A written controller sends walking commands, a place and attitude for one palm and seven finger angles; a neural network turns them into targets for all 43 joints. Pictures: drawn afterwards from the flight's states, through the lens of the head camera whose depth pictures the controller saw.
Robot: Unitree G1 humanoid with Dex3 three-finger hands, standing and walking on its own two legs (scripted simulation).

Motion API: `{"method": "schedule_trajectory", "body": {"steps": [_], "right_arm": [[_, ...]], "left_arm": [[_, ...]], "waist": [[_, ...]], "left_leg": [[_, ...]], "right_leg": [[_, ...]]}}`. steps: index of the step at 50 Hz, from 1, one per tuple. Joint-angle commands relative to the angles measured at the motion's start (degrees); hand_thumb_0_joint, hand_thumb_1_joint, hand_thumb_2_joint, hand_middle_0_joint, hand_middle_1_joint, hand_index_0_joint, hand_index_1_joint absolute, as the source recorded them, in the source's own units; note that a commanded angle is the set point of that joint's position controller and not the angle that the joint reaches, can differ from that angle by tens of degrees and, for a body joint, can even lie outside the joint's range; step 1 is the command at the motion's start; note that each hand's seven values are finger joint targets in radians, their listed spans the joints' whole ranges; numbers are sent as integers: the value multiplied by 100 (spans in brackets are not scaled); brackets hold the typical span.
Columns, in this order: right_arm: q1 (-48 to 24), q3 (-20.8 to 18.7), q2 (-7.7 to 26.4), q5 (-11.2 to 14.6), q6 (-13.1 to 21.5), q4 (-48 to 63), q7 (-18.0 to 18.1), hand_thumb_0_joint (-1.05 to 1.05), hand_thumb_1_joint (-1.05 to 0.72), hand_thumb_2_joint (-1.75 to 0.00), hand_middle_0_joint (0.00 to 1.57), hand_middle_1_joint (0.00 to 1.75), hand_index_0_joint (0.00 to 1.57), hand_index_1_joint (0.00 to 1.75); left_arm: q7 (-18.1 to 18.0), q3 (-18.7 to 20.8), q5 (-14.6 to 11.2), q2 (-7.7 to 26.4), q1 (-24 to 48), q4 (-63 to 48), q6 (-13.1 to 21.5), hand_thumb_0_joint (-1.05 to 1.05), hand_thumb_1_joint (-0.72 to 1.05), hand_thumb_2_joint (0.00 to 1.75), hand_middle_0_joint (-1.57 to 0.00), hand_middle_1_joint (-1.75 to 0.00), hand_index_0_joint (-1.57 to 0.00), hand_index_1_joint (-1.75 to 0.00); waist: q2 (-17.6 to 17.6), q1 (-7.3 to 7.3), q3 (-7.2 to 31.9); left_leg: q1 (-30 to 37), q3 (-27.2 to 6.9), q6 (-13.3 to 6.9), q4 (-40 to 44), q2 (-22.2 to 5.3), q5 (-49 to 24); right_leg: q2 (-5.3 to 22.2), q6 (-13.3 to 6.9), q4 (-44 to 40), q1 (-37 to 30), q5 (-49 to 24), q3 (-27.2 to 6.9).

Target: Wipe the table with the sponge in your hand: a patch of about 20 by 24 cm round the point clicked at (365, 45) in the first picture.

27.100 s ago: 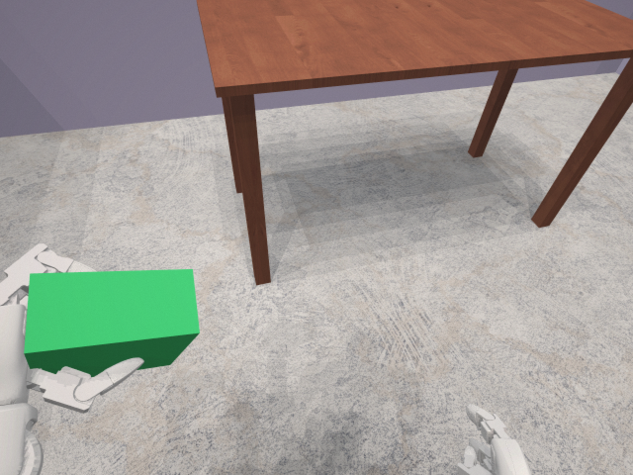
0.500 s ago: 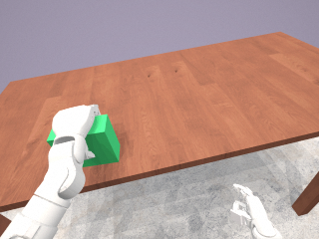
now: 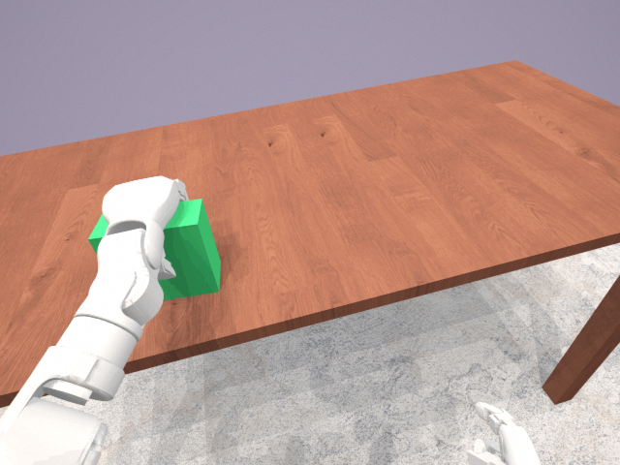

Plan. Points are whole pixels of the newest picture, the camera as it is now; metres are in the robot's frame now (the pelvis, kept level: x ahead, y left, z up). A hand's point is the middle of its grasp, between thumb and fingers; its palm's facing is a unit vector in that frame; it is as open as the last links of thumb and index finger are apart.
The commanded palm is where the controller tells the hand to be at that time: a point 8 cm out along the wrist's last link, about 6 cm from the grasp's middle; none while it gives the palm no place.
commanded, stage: wipe forward along the third lane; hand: left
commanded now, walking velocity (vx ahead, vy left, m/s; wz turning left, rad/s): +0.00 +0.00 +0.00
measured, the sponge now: (167, 264) +0.35 +0.25 +0.10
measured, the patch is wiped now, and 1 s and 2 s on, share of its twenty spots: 0.85 1.00 1.00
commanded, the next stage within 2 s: wipe back along the third lane in 1.04 s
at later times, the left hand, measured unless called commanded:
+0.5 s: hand (169, 207) +0.41 +0.26 +0.16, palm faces -0.07 +0.00 -1.00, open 10.2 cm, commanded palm +0.40 +0.27 +0.17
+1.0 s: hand (165, 189) +0.46 +0.28 +0.16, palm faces -0.08 -0.02 -1.00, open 10.2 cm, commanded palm +0.45 +0.29 +0.18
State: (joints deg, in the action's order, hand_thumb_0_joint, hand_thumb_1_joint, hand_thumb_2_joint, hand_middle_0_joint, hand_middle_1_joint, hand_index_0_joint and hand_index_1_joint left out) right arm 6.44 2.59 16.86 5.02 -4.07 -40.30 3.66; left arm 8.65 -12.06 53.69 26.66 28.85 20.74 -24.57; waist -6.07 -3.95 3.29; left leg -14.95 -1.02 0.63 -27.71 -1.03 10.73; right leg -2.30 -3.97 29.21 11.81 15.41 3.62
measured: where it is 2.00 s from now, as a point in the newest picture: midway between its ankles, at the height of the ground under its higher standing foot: outside the picture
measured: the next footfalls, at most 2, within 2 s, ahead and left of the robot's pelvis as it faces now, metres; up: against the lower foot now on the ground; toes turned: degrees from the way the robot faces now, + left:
none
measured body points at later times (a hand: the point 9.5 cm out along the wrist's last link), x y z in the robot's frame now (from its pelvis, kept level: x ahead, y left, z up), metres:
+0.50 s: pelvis -0.01 +0.00 -0.01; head -0.02 -0.04 +0.44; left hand +0.41 +0.26 +0.21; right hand +0.10 -0.27 -0.13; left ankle +0.05 +0.14 -0.73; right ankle +0.01 -0.07 -0.74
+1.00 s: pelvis +0.01 +0.02 +0.00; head +0.01 -0.01 +0.45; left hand +0.46 +0.28 +0.21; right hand +0.10 -0.26 -0.13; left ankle +0.05 +0.14 -0.74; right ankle +0.01 -0.07 -0.74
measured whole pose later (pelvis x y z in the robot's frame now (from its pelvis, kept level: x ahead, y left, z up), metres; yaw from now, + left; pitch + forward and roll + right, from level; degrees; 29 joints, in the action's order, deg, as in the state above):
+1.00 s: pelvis +0.01 +0.02 +0.00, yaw -3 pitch +6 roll -1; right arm 13.3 0.9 17.1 4.9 -7.5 -40.5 3.9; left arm 4.8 -5.8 56.5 33.0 50.7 55.4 -12.4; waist -4.2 1.8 6.0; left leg -24.6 -1.2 -0.4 -30.8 -0.5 12.1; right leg -3.4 -2.7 29.4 21.1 14.2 0.9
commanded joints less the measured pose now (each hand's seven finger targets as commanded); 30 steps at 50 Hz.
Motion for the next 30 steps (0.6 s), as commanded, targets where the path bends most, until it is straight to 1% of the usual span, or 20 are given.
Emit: {"method": "schedule_trajectory", "body": {"steps": [1,3,5,6,8,10,12,15,16,17,18,19,20,22,24,25,26,27,28,30], "right_arm": [[-889,-224,572,-10,275,944,49,0,-90,-90,20,30,20,30],[-766,-254,602,3,253,875,57,0,-90,-90,20,30,20,30],[-683,-273,652,-8,228,842,74,0,-90,-90,20,30,20,30],[-636,-284,638,-4,231,837,86,0,-90,-90,20,30,20,30],[-541,-308,649,10,237,802,89,0,-90,-90,20,30,20,30],[-440,-316,695,-6,205,735,113,0,-90,-90,20,30,20,30],[-309,-324,693,14,227,660,135,0,-90,-90,20,30,20,30],[-156,-350,719,-7,215,605,154,0,-90,-90,20,30,20,30],[-118,-350,697,2,204,629,148,0,-90,-90,20,30,20,30],[-50,-364,706,-2,198,595,144,0,-90,-90,20,30,20,30],[2,-381,712,-15,188,605,135,0,-90,-90,20,30,20,30],[34,-379,716,-22,153,620,138,0,-90,-90,20,30,20,30],[44,-388,717,-35,140,637,138,0,-90,-90,20,30,20,30],[129,-404,720,-36,95,640,114,0,-90,-90,20,30,20,30],[175,-412,741,-43,59,659,116,0,-90,-90,20,30,20,30],[182,-428,747,-45,47,662,108,0,-90,-90,20,30,20,30],[254,-434,750,-55,23,663,100,0,-90,-90,20,30,20,30],[265,-425,748,-44,-2,675,99,0,-90,-90,20,30,20,30],[249,-428,748,-38,-11,673,93,0,-90,-90,20,30,20,30],[249,-447,770,-49,-24,676,103,0,-90,-90,20,30,20,30]], "left_arm": [[-265,181,177,691,1499,292,235,0,10,130,-120,-160,-120,-160],[-275,74,114,555,1699,566,316,0,10,130,-120,-160,-120,-160],[-348,499,172,1067,1718,843,390,0,10,130,-120,-160,-120,-160],[-354,202,166,777,1915,943,408,0,10,130,-120,-160,-120,-160],[-372,86,120,635,2066,1123,502,0,10,130,-120,-160,-120,-160],[-420,435,211,1114,2198,1493,541,0,10,130,-120,-160,-120,-160],[-427,184,221,958,2725,1768,607,0,10,130,-120,-160,-120,-160],[-451,544,336,1470,2922,2126,727,0,10,130,-120,-160,-120,-160],[-456,301,318,1242,3059,2186,752,0,10,130,-120,-160,-120,-160],[-467,333,316,1259,3076,2320,792,0,10,130,-120,-160,-120,-160],[-474,408,355,1348,3021,2356,842,0,10,130,-120,-160,-120,-160],[-484,466,386,1462,3050,2433,868,0,10,130,-120,-160,-120,-160],[-504,726,407,1734,3040,2487,929,0,10,130,-120,-160,-120,-160],[-524,533,426,1491,2942,2669,969,0,10,130,-120,-160,-120,-160],[-535,614,429,1627,2969,2663,1029,0,10,130,-120,-160,-120,-160],[-546,814,436,1828,2973,2661,1081,0,10,130,-120,-160,-120,-160],[-572,723,459,1737,2919,2698,1093,0,10,130,-120,-160,-120,-160],[-576,641,438,1603,2838,2746,1095,0,10,130,-120,-160,-120,-160],[-574,583,405,1523,2834,2755,1098,0,10,130,-120,-160,-120,-160],[-597,872,374,1846,2900,2712,1158,0,10,130,-120,-160,-120,-160]], "waist": [[1101,173,263],[1191,243,176],[1203,199,208],[1251,256,219],[1272,299,173],[1222,286,160],[1311,386,155],[1230,349,351],[1168,399,366],[1200,406,404],[1059,387,506],[1094,389,527],[1072,348,620],[1084,399,542],[1157,409,623],[1080,382,724],[1159,400,773],[1091,415,661],[1178,434,599],[1274,401,751]], "left_leg": [[14,186,-254,211,308,356],[-54,184,-262,177,305,450],[-131,147,-242,175,291,505],[-182,191,-258,126,319,519],[-235,185,-262,97,321,570],[-339,144,-244,94,306,617],[-403,175,-261,32,307,664],[-537,109,-247,-14,319,645],[-581,133,-264,-31,330,665],[-590,120,-267,-56,321,666],[-604,118,-267,-77,326,645],[-668,111,-273,-92,331,650],[-740,52,-260,-116,315,579],[-783,94,-283,-140,318,601],[-817,90,-302,-149,319,593],[-849,51,-293,-163,308,503],[-866,88,-317,-180,327,473],[-844,101,-322,-142,324,483],[-850,105,-325,-130,307,536],[-915,72,-324,-171,283,441]], "right_leg": [[179,96,-996,451,397,-630],[177,123,-1020,592,483,-629],[165,99,-1048,627,745,-739],[194,129,-1038,659,798,-705],[193,148,-1045,761,820,-690],[182,122,-1070,829,1023,-821],[215,161,-1045,903,1092,-779],[204,137,-1013,854,1159,-886],[226,153,-982,839,1139,-837],[223,154,-967,845,1077,-847],[220,147,-941,802,987,-850],[216,146,-928,768,983,-874],[221,120,-921,699,897,-978],[212,139,-895,745,758,-915],[199,150,-874,682,640,-929],[194,127,-837,623,456,-971],[189,150,-796,554,300,-926],[163,147,-794,643,240,-846],[165,163,-823,677,244,-852],[196,152,-798,517,12,-978]]}}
